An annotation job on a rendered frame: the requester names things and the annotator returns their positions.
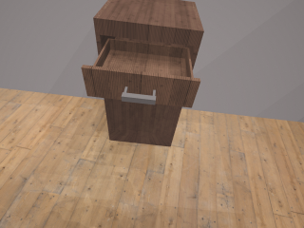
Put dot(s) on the handle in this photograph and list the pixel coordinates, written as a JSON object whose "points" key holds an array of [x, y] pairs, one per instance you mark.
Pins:
{"points": [[139, 98]]}

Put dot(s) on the drawer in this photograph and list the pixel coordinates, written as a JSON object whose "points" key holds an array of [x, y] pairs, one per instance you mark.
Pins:
{"points": [[142, 67]]}

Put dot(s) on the cabinet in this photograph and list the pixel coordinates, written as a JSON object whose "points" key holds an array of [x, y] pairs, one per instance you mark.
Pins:
{"points": [[174, 23]]}

